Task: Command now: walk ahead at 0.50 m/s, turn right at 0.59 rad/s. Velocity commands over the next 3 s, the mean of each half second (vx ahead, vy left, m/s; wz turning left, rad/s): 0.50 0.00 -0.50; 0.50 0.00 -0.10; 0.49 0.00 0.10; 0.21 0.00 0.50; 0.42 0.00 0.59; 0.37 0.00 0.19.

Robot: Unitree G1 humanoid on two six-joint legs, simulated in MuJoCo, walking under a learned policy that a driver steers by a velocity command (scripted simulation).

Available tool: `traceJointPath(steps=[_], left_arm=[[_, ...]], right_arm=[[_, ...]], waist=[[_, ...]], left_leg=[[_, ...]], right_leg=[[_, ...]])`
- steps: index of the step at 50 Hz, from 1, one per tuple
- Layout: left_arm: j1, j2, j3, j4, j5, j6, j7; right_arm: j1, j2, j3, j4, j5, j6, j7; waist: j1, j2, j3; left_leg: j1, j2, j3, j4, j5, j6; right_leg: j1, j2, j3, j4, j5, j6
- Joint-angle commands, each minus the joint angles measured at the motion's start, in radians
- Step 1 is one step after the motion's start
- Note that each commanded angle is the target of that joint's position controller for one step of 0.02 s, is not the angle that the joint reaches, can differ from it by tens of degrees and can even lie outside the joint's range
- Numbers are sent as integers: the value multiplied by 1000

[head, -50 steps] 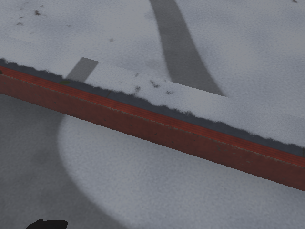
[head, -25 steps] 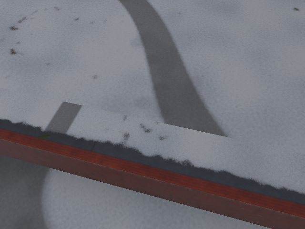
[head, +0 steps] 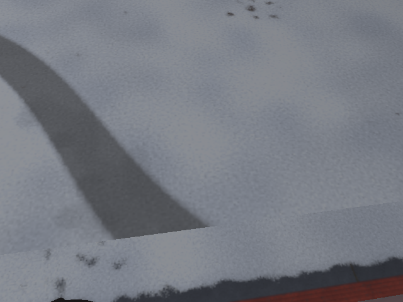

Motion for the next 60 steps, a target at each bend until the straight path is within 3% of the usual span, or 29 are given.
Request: traceJointPath(steps=[1,3,4,5,6,8,9,13,18,21,25,27,28,30,31,32,33,34,35,37,39,42,45,49,54,57,58,59,60], left_arm=[[26,61,13,-61,7,-5,12],[196,68,29,-17,17,-21,25],[332,122,53,19,21,-27,39],[292,283,84,-4,14,-24,55],[351,293,100,-20,-27,-10,57],[265,173,69,-8,-29,1,71],[244,141,56,-7,-30,-4,73],[267,118,43,11,-22,-44,79],[481,98,24,137,-12,-79,75],[538,57,8,219,-22,-79,83],[511,78,8,234,-48,-58,136],[441,67,1,194,-66,-60,116],[445,131,19,181,-65,-63,112],[408,228,65,181,-70,-91,94],[385,182,65,134,-79,-119,72],[307,67,60,76,-45,-134,20],[354,35,57,122,17,-101,-87],[301,26,50,106,-15,-95,-80],[283,6,26,81,-3,-84,-52],[305,-56,-28,55,38,-63,-19],[301,-31,-38,35,26,-30,0],[133,11,-21,-41,-2,-78,-20],[-16,18,-18,-59,2,-100,-14],[-161,-29,-20,-104,20,-65,-14],[-273,15,13,-150,-10,-66,-14],[44,91,45,-64,-31,-92,25],[299,130,54,8,-10,-98,38],[486,136,53,73,-11,-101,37],[680,94,60,147,19,-98,53]], right_arm=[[-46,-161,-38,-69,5,-5,-9],[-51,-180,-42,-70,9,18,-11],[-58,-157,-33,-90,6,21,-10],[-17,-7,2,-153,-3,21,6],[-77,-97,-10,-172,-28,24,5],[-156,-81,-4,-180,-32,11,8],[-152,-66,-1,-178,-41,14,6],[-142,-4,18,-209,-44,67,11],[-432,113,68,-349,-46,70,-28],[-591,182,107,-435,-44,69,-22],[-613,153,113,-493,-47,88,3],[-433,133,99,-398,-20,95,13],[-346,120,81,-360,-7,94,13],[-66,16,22,-284,11,81,5],[73,-101,-19,-224,-18,67,-2],[109,-198,-47,-161,-6,93,-17],[275,-101,19,-155,-70,75,58],[99,-68,16,-104,-44,55,99],[-2,8,22,-35,-28,28,118],[-201,170,57,67,-42,-24,94],[-284,187,74,123,-55,-55,85],[-252,85,52,108,-59,-111,62],[48,-16,29,140,-54,-108,37],[113,-28,21,115,-25,-84,93],[206,-103,0,165,-14,-73,85],[90,-166,-21,148,-42,-69,77],[119,-79,3,124,-56,-72,65],[305,56,56,117,-84,-79,75],[31,-49,17,69,-17,-64,100]], waist=[[55,167,-95],[136,105,-169],[210,25,-235],[106,-253,-239],[196,-94,-346],[132,-8,-87],[95,22,-49],[36,14,-57],[116,-24,21],[125,-10,57],[105,7,15],[39,36,-105],[3,-37,-215],[-151,-135,-385],[-193,70,-424],[-176,441,-404],[-211,382,-170],[-69,197,39],[3,-52,-29],[145,-56,-116],[226,-40,-91],[168,75,-127],[9,112,-117],[-7,138,-58],[23,139,0],[177,137,-135],[216,9,-382],[207,-277,-641],[349,-126,-489]], left_leg=[[-27,240,-33,105,893,93],[-65,218,5,426,913,70],[-256,185,5,712,609,34],[-626,28,-13,1076,-219,-36],[-735,-4,-224,1211,-171,-38],[-854,61,-215,1281,-47,-35],[-848,74,-218,1294,-42,-30],[-885,55,-198,1413,-19,-42],[-1494,37,-192,1967,-207,33],[-1522,43,-151,1862,-231,59],[-1157,64,-130,1445,-227,86],[-717,-5,-3,1151,-189,122],[-493,-68,8,1087,-207,119],[-242,-106,-132,862,-274,157],[-83,62,-548,614,-512,241],[-34,245,-1157,100,-411,349],[-156,202,-1355,44,-569,345],[-299,228,-1158,98,-498,337],[-329,232,-1008,149,-327,374],[-421,216,-765,125,-220,330],[-558,147,-527,73,-118,226],[-645,1,-187,1,182,111],[-178,57,-243,32,456,117],[-15,138,-282,-75,537,184],[161,179,-246,-52,977,112],[37,179,-214,220,1341,6],[-215,122,-222,506,1031,-44],[-637,-107,-247,941,-62,-124],[-821,-138,-351,1150,-186,-79]], right_leg=[[197,66,-71,-41,-74,-52],[397,140,-90,-175,-73,-104],[619,73,33,-248,-46,-125],[794,-255,526,-299,287,-240],[814,-307,736,-418,155,-357],[601,-236,562,-449,-47,-323],[512,-181,497,-438,12,-288],[341,-88,398,-400,195,-260],[540,-182,529,-452,-128,-275],[472,-120,450,-520,-193,-205],[467,-162,350,-767,288,-214],[426,-99,127,-658,987,-183],[412,-134,139,-548,1346,-186],[528,-175,128,-112,1686,-160],[315,-73,118,301,1289,-124],[17,225,149,734,1,-63],[-371,305,603,1214,221,-150],[-537,268,562,1302,267,-169],[-511,227,471,1299,238,-176],[-528,120,394,1305,182,-195],[-504,33,314,1151,186,-176],[-212,-17,108,840,220,-89],[-439,8,92,597,152,11],[-359,-17,34,184,235,13],[-162,73,-46,-170,161,-22],[312,90,-10,-170,262,-102],[824,-35,95,-13,490,-234],[1346,-324,570,-110,545,-523],[1238,-287,709,-297,299,-397]])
